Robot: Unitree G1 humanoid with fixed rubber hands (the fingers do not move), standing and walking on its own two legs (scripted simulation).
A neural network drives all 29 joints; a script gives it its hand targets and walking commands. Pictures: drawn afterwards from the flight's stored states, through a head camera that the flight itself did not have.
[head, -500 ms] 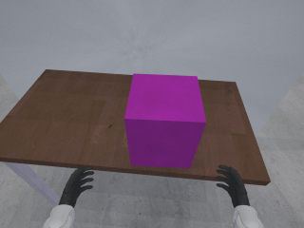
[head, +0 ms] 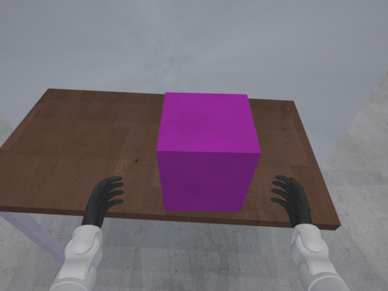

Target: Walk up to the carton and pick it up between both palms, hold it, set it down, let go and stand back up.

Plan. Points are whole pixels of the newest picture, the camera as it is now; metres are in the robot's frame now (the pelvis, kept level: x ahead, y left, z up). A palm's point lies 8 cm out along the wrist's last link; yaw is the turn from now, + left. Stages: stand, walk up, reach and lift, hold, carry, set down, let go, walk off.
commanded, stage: reach and lift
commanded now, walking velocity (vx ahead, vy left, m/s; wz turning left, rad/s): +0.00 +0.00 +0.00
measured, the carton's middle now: (204, 154) +0.45 -0.01 -0.01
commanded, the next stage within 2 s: none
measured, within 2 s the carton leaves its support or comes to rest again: neither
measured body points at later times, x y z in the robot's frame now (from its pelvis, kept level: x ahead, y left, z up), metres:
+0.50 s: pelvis +0.00 +0.00 +0.01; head -0.01 +0.01 +0.46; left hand +0.36 +0.22 +0.08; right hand +0.35 -0.21 +0.07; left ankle +0.00 +0.11 -0.74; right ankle -0.03 -0.10 -0.74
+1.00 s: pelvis -0.01 +0.00 +0.01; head +0.00 +0.01 +0.46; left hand +0.42 +0.22 +0.14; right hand +0.42 -0.22 +0.14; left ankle +0.00 +0.11 -0.74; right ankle -0.03 -0.10 -0.74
